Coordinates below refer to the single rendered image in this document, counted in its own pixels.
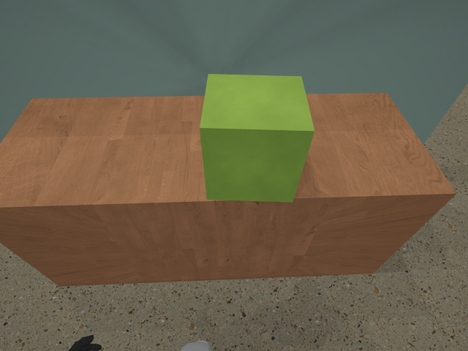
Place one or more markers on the pedestal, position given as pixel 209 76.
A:
pixel 111 190

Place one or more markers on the carton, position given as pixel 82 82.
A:
pixel 255 131

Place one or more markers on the robot left hand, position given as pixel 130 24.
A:
pixel 84 345

